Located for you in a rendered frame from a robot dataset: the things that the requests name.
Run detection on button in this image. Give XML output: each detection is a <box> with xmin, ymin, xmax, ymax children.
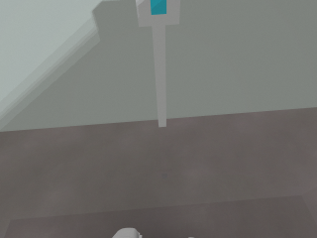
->
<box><xmin>151</xmin><ymin>0</ymin><xmax>166</xmax><ymax>15</ymax></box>

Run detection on left robot thigh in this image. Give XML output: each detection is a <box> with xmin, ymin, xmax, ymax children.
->
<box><xmin>112</xmin><ymin>227</ymin><xmax>143</xmax><ymax>238</ymax></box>

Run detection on panel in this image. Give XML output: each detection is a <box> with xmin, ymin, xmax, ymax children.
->
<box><xmin>136</xmin><ymin>0</ymin><xmax>180</xmax><ymax>127</ymax></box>

